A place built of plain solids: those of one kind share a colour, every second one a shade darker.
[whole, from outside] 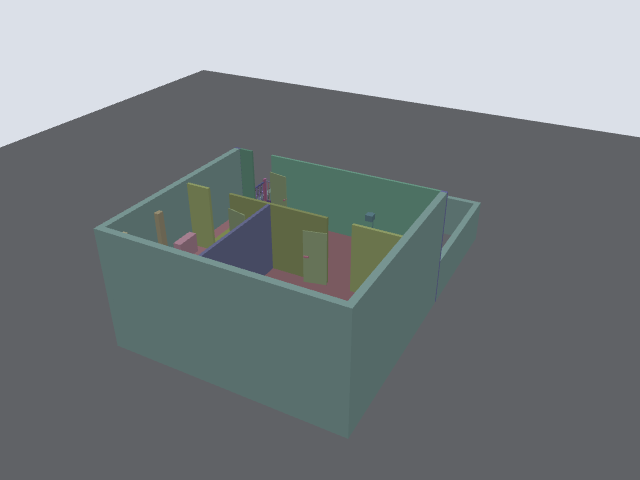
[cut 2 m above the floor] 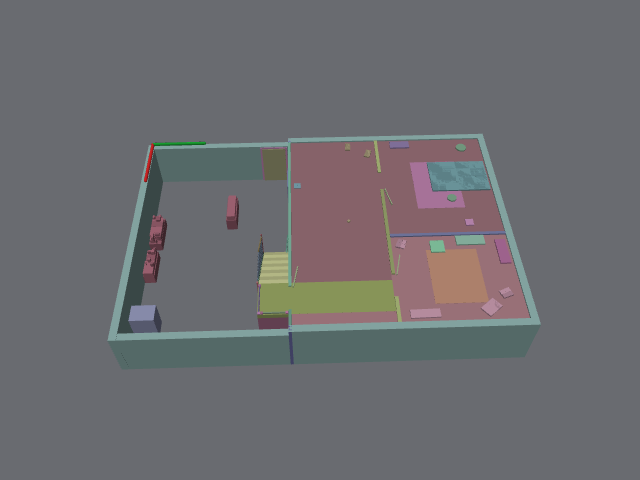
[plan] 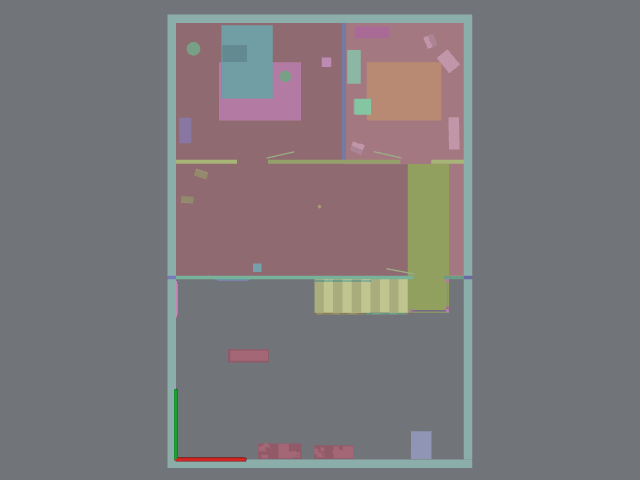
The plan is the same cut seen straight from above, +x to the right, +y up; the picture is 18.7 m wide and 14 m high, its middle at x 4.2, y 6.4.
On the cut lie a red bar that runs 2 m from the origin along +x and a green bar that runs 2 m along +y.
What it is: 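A house over a walled back yard; in the yard at the foot of the outdoor stair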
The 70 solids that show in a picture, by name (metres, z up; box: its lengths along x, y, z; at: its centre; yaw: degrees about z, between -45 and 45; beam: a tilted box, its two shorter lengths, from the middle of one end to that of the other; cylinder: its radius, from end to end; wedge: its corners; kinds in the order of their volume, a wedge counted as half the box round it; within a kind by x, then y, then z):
{
 "wall_1": {"box": [0.25, 5.25, 1.85], "at": [-0.12, 2.63, 0.88]},
 "wall_2": {"box": [0.25, 7.72, 4.7], "at": [-0.12, 9.12, 2.3]},
 "wall_3": {"box": [8.89, 0.25, 1.85], "at": [4.2, -0.12, 0.88]},
 "wall_4": {"box": [8.89, 0.25, 4.7], "at": [4.2, 12.85, 2.3]},
 "wall_5": {"box": [0.25, 5.25, 1.85], "at": [8.52, 2.63, 0.88]},
 "wall_6": {"box": [0.25, 7.72, 4.7], "at": [8.52, 9.12, 2.3]},
 "upper_floor_1": {"box": [5.04, 4.24, 0.18], "at": [2.39, 10.73, 1.86]},
 "upper_floor_2": {"box": [6.9, 3.28, 0.18], "at": [3.33, 6.99, 1.86]},
 "upper_floor_3": {"box": [3.63, 4.24, 0.18], "at": [6.71, 10.73, 1.86]},
 "upper_floor_4": {"box": [0.56, 3.28, 0.18], "at": [8.24, 6.99, 1.86]},
 "step_1": {"box": [0.82, 0.97, 0.23], "at": [4.45, 4.77, 0.06]},
 "step_2": {"box": [0.82, 0.97, 0.4], "at": [4.72, 4.77, 0.15]},
 "step_3": {"box": [0.82, 0.97, 0.58], "at": [4.99, 4.77, 0.24]},
 "step_4": {"box": [0.82, 0.97, 0.76], "at": [5.26, 4.77, 0.33]},
 "step_5": {"box": [0.82, 0.97, 0.94], "at": [5.54, 4.77, 0.42]},
 "step_6": {"box": [0.82, 0.97, 1.11], "at": [5.81, 4.77, 0.51]},
 "step_7": {"box": [0.82, 0.97, 1.29], "at": [6.08, 4.77, 0.59]},
 "step_8": {"box": [0.82, 0.97, 1.47], "at": [6.36, 4.77, 0.68]},
 "step_9": {"box": [0.82, 0.97, 1.64], "at": [6.63, 4.77, 0.77]},
 "step_10": {"box": [0.58, 0.97, 1.82], "at": [6.78, 4.77, 0.86]},
 "bedstead_bedroom_bed_1": {"box": [0.72, 0.5, 0.65], "at": [1.71, 11.84, 2.22]},
 "bedstead_bedroom_bed_2": {"box": [1.43, 1.05, 0.65], "at": [2.06, 11.06, 2.22]},
 "bedstead_bedroom_bed_3": {"box": [1.5, 2.09, 0.55], "at": [2.07, 11.57, 2.17]},
 "bedstead_bedroom_bed_4": {"box": [1.5, 2.09, 0.6], "at": [2.07, 11.57, 2.2]},
 "bedstead_bedroom_bed_5": {"box": [1.5, 0.05, 1.14], "at": [2.07, 12.64, 2.47]},
 "bedstead_bedroom_bed_6": {"box": [0.72, 0.5, 0.65], "at": [2.43, 11.84, 2.22]},
 "stair_wall_1": {"box": [6.92, 0.1, 4.7], "at": [3.46, 5.3, 2.3]},
 "stair_wall_2": {"box": [0.58, 0.1, 4.7], "at": [8.11, 5.3, 2.3]},
 "head_base_1": {"box": [1.2, 0.97, 1.9], "at": [7.36, 4.77, 0.9]},
 "upper_partition_1": {"box": [1.78, 0.12, 2.6], "at": [0.89, 8.68, 3.2]},
 "upper_partition_2": {"box": [3.86, 0.12, 2.6], "at": [4.61, 8.68, 3.2]},
 "upper_partition_3": {"box": [0.95, 0.12, 2.6], "at": [7.92, 8.68, 3.2]},
 "planter_1": {"box": [1.19, 0.39, 0.57], "at": [2.11, 3.02, 0.24]},
 "planter_2": {"box": [1.1, 0.3, 0.77], "at": [2.13, 3.03, 0.34]},
 "planter_3": {"box": [0.3, 0.42, 0.64], "at": [2.84, 0.25, 0.27]},
 "planter_4": {"box": [1.27, 0.46, 0.43], "at": [3.03, 0.24, 0.16]},
 "planter_5": {"box": [0.3, 0.42, 0.64], "at": [3.14, 0.25, 0.27]},
 "planter_6": {"box": [0.28, 0.33, 0.61], "at": [4.46, 0.22, 0.26]},
 "planter_7": {"box": [1.14, 0.4, 0.44], "at": [4.6, 0.21, 0.17]},
 "planter_8": {"box": [0.57, 0.35, 0.61], "at": [4.89, 0.21, 0.26]},
 "upper_split_wall_1": {"box": [0.12, 3.99, 2.6], "at": [4.9, 10.73, 3.2]},
 "upper_floor_head_1": {"box": [1.2, 4.34, 0.18], "at": [7.36, 6.45, 1.86]},
 "slotfit_study_storage_1": {"box": [1.02, 0.36, 1.94], "at": [5.72, 12.46, 2.87]},
 "bin_1": {"box": [0.6, 0.82, 1.08], "at": [7.15, 0.42, 0.49]},
 "slotfit_bedroom_storage_1": {"box": [0.36, 0.75, 1.94], "at": [0.27, 9.59, 2.87]},
 "clutter_study_1": {"box": [0.4, 0.57, 0.32], "at": [7.94, 11.61, 2.05], "yaw": 38.9},
 "clutter_study_2": {"box": [0.4, 0.29, 0.58], "at": [8.04, 11.5, 2.19], "yaw": 38.9},
 "clutter_study_3": {"box": [0.31, 0.95, 0.8], "at": [8.11, 9.51, 2.3], "yaw": 1.1},
 "slotfit_study_wall_table_1": {"box": [0.4, 0.98, 0.9], "at": [5.19, 11.45, 2.35]},
 "back_wall_end_1": {"box": [0.25, 0.1, 4.7], "at": [-0.12, 5.3, 2.3]},
 "back_wall_end_2": {"box": [0.25, 0.1, 4.7], "at": [8.52, 5.3, 2.3]},
 "laid_rug_rug_bedroom_1": {"box": [2.4, 1.7, 0.05], "at": [2.45, 10.73, 1.92]},
 "doorleaf_door_1": {"box": [0.83, 0.04, 2.08], "at": [3.05, 8.88, 2.93], "yaw": 12.8},
 "doorleaf_door_2": {"box": [0.84, 0.04, 2.08], "at": [6.17, 8.89, 2.94], "yaw": -13.0},
 "doorleaf_door_3": {"box": [0.83, 0.041, 2.08], "at": [6.55, 5.49, 2.93], "yaw": -10.7},
 "laid_rug_rug_study_1": {"box": [2.17, 1.7, 0.05], "at": [6.65, 10.73, 1.92]},
 "slotfit_study_seat_1": {"box": [0.47, 0.47, 0.5], "at": [5.45, 10.29, 2.15]},
 "clutter_bedroom_1": {"cylinder": 0.2, "from": [0.51, 11.98, 1.9], "to": [0.51, 11.98, 2.33]},
 "clutter_bedroom_2": {"cylinder": 0.17, "from": [3.19, 11.17, 1.9], "to": [3.19, 11.17, 2.54]},
 "curtains_1": {"box": [0.19, 0.26, 2.14], "at": [8.3, 10.45, 3.08]},
 "yard_gate_leaf_1": {"box": [0.05, 0.92, 1.75], "at": [0.03, 4.67, 0.82]},
 "yard_gate_frame_1": {"box": [0.03, 1.06, 1.81], "at": [0.01, 4.67, 0.85]},
 "slotfit_bedroom_seat_1": {"box": [0.28, 0.28, 0.55], "at": [4.39, 11.58, 2.17]},
 "clutter_clhall_1": {"box": [0.36, 0.19, 0.23], "at": [0.33, 7.58, 2.01], "yaw": -3.6},
 "clutter_clhall_2": {"box": [0.38, 0.19, 0.26], "at": [0.73, 8.31, 2.03], "yaw": -18.5},
 "slotfit_hallpiece_corner_1": {"box": [0.25, 0.25, 0.07], "at": [2.37, 5.59, 1.93]},
 "slotfit_hallpiece_corner_2": {"box": [0.28, 0.28, 0.24], "at": [2.37, 5.89, 3.3]},
 "headland_ahead_guard_newel_1": {"box": [0.09, 0.09, 1.15], "at": [7.92, 4.42, 2.47]},
 "headland_side_guard_board_1": {"box": [1.05, 0.04, 0.15], "at": [7.4, 4.33, 1.97]},
 "headland_ahead_guard_board_1": {"box": [0.04, 0.79, 0.15], "at": [7.92, 4.82, 1.97]}
}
